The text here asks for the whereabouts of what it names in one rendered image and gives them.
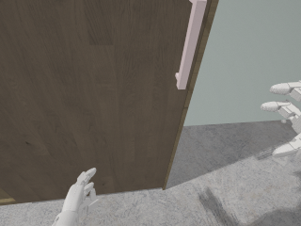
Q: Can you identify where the wardrobe door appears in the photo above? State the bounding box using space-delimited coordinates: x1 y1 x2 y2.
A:
0 187 12 200
0 0 211 203

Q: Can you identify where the right robot hand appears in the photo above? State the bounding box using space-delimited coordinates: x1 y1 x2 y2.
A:
260 80 301 158

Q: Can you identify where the robot left forearm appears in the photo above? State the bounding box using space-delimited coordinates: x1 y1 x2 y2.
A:
52 210 79 226

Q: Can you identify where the left robot hand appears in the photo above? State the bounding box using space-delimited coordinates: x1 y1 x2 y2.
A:
61 168 99 217

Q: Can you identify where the handle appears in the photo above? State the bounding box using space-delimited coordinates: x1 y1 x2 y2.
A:
175 0 207 89

